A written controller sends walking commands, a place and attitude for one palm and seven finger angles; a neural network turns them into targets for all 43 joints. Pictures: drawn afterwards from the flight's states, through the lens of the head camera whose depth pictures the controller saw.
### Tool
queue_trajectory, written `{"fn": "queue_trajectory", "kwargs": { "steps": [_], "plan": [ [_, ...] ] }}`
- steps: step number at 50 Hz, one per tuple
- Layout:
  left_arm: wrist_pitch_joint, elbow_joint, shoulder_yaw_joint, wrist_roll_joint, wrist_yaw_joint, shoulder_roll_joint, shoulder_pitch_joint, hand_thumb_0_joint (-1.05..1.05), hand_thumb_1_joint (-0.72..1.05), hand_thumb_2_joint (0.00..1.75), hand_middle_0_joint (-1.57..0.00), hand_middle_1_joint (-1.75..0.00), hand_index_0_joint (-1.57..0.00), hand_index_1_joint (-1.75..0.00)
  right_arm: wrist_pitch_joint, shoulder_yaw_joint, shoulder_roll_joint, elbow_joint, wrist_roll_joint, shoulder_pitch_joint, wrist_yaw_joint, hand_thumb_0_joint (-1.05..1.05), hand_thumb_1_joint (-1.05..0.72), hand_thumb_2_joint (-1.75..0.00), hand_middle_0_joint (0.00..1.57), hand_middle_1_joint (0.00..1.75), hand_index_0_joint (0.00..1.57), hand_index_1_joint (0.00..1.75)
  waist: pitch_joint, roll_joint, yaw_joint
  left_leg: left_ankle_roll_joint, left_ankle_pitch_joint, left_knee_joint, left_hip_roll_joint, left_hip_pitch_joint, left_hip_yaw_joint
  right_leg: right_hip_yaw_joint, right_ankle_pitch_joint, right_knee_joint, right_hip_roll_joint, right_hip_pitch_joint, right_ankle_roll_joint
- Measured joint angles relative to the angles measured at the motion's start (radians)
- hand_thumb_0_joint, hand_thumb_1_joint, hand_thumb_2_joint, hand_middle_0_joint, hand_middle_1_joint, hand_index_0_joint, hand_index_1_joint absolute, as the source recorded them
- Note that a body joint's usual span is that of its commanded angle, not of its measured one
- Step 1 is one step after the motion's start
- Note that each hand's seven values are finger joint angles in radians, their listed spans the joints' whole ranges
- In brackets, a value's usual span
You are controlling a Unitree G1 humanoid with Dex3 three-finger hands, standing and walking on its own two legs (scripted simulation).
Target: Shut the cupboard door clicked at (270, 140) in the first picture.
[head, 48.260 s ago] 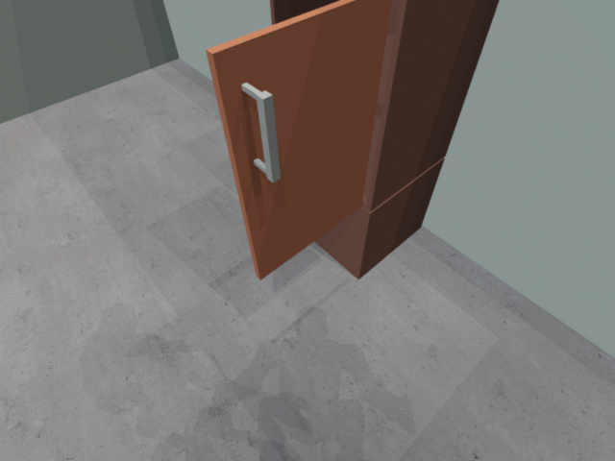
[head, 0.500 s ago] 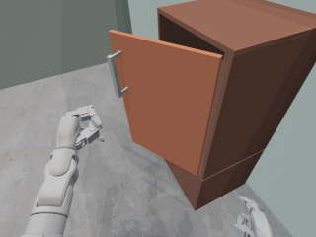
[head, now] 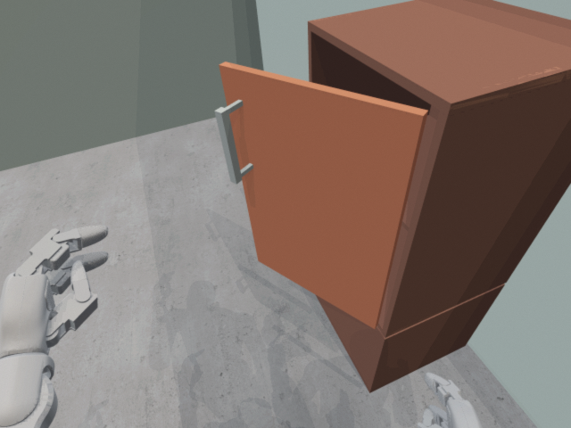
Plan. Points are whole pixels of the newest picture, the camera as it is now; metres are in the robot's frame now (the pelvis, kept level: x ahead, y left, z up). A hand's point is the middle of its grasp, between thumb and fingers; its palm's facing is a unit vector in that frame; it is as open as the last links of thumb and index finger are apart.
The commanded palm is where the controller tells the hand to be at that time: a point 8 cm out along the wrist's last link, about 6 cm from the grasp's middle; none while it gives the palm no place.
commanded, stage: draw the hand back to the body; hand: left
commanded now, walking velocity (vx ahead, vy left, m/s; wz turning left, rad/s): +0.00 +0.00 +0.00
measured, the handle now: (236, 143) +0.61 +0.17 +0.10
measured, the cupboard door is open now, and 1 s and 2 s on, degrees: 31 31 31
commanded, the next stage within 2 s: step back with the hand held close in 0.46 s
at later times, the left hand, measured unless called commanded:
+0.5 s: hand (66, 309) +0.19 +0.26 +0.16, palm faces +0.45 -0.79 -0.41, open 7.4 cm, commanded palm +0.14 +0.30 +0.17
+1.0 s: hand (38, 329) +0.17 +0.29 +0.15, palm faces +0.36 -0.77 -0.52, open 7.4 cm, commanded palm +0.11 +0.32 +0.17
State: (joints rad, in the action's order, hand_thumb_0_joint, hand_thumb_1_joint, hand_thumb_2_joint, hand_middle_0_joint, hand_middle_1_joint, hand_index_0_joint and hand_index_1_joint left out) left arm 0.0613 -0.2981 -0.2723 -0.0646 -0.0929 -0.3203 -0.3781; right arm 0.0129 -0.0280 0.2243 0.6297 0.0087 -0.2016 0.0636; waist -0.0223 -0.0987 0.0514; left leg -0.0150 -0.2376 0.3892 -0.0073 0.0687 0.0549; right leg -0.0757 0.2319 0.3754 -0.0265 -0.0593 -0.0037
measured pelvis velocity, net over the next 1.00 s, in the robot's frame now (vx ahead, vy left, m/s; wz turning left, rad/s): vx -0.03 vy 0.02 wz -0.01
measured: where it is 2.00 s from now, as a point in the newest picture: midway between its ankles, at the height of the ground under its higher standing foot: outside the picture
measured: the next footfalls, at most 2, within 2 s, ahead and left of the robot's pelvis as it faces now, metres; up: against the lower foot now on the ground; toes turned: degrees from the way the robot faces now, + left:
right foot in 1.82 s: -0.19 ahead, -0.11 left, +0.00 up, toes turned +6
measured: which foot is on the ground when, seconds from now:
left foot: down 0.00-1.00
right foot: down 0.00-1.00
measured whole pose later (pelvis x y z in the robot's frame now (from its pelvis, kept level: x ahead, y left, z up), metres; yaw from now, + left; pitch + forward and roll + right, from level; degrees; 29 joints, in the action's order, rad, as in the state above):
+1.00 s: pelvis -0.03 +0.02 -0.01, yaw -1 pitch +1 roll -1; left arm 0.12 -0.49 -0.41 -0.07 -0.13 -0.46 -0.57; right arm -0.04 0.01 0.24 0.54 0.02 -0.17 0.10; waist -0.02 -0.03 0.01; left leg -0.05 -0.25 0.54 0.01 0.31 0.08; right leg -0.05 0.22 0.51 -0.05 -0.29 -0.03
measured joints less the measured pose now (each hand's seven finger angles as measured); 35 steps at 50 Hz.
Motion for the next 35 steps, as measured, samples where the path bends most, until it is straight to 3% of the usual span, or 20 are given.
{"fn": "queue_trajectory", "kwargs": {
  "steps": [7, 14, 30, 35],
  "plan": [
    [0.014, -0.055, -0.077, -0.001, -0.016, -0.023, -0.102, 0.01, 0.89, 0.9, -0.36, -0.47, -0.36, -0.47, 0.03, 0.022, 0.013, 0.005, 0.002, -0.006, 0.007, 0.01, -0.9, -0.89, 0.21, 0.3, 0.2, 0.3, 0.003, 0.005, 0.014, 0.0, -0.009, 0.013, -0.002, 0.005, -0.002, -0.002, 0.004, 0.002, 0.002, 0.001, -0.001],
    [0.02, -0.043, -0.062, 0.007, -0.03, 0.004, -0.062, 0.01, 0.89, 0.9, -0.25, -0.35, -0.25, -0.35, 0.06, 0.025, 0.021, 0.016, -0.001, 0.011, 0.014, 0.01, -0.9, -0.89, 0.2, 0.3, 0.2, 0.3, -0.01, 0.011, 0.028, -0.004, -0.001, 0.009, 0.005, 0.005, -0.01, -0.009, 0.001, 0.002, -0.005, 0.002, -0.003],
    [0.023, -0.072, -0.066, 0.003, -0.015, -0.018, -0.078, 0.01, 0.89, 0.9, -0.21, -0.3, -0.21, -0.3, 0.06, 0.01, -0.006, 0.004, -0.005, 0.004, 0.005, 0.01, -0.9, -0.89, 0.21, 0.3, 0.21, 0.3, -0.008, 0.017, 0.012, -0.001, -0.003, 0.004, -0.002, 0.003, 0.0, 0.001, -0.004, -0.008, 0.002, 0.002, -0.002],
    [0.053, -0.081, -0.1, 0.003, -0.015, -0.038, -0.099, 0.01, 0.89, 0.9, -0.21, -0.3, -0.21, -0.3, 0.017, 0.017, 0.01, -0.018, -0.002, 0.011, 0.006, 0.01, -0.9, -0.89, 0.21, 0.3, 0.21, 0.3, 0.015, 0.01, -0.012, -0.005, -0.021, 0.068, -0.011, 0.104, -0.013, -0.012, -0.009, 0.006, 0.01, -0.072, -0.003]
  ]
}}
